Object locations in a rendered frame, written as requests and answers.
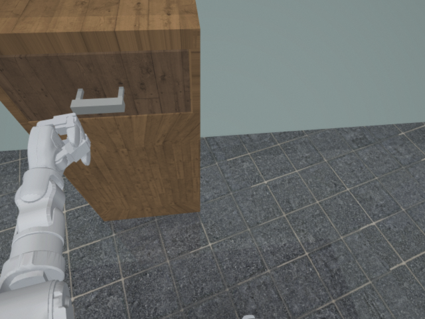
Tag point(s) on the left robot hand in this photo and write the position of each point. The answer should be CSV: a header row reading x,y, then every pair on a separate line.
x,y
46,149

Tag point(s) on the handle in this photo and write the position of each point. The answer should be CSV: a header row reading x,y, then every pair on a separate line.
x,y
98,105

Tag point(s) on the left robot upper arm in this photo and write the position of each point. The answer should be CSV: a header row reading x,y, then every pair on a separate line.
x,y
46,300

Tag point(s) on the drawer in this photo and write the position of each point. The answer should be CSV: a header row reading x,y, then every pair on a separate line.
x,y
44,85

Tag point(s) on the cabinet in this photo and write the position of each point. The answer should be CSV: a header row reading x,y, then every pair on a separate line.
x,y
141,165

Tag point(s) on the left robot forearm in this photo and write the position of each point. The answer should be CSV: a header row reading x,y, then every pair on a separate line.
x,y
36,250

